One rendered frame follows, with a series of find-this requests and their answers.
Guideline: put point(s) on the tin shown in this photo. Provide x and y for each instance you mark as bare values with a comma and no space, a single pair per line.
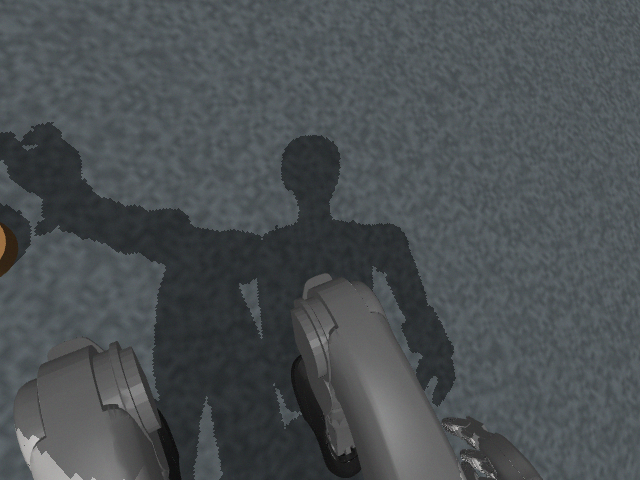
8,249

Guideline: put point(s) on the right robot foot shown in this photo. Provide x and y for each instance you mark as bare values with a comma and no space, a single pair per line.
344,466

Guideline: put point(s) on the right robot hand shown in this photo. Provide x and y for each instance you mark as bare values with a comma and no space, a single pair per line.
498,458

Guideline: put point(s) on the left robot foot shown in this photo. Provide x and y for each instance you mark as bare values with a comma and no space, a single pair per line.
169,448

